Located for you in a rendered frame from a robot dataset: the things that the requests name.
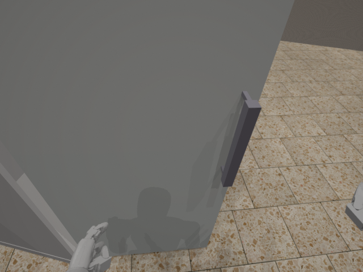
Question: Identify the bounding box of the handle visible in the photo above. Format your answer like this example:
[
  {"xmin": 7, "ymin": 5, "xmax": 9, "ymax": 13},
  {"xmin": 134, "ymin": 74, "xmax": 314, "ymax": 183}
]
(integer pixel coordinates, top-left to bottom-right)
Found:
[{"xmin": 221, "ymin": 91, "xmax": 261, "ymax": 187}]

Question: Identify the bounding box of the right robot hand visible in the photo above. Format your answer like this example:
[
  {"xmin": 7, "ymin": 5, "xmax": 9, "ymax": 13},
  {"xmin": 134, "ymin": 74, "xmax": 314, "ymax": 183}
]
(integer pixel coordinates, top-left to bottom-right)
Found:
[{"xmin": 345, "ymin": 182, "xmax": 363, "ymax": 231}]

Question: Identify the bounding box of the fridge door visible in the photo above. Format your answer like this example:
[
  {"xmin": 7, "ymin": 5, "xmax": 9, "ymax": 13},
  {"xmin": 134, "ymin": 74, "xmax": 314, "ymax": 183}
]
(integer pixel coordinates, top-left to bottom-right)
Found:
[{"xmin": 0, "ymin": 0, "xmax": 294, "ymax": 258}]

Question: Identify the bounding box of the left robot hand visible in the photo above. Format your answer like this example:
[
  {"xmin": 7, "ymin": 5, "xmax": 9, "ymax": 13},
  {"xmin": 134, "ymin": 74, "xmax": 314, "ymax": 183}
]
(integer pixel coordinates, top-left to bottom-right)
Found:
[{"xmin": 68, "ymin": 222, "xmax": 112, "ymax": 272}]

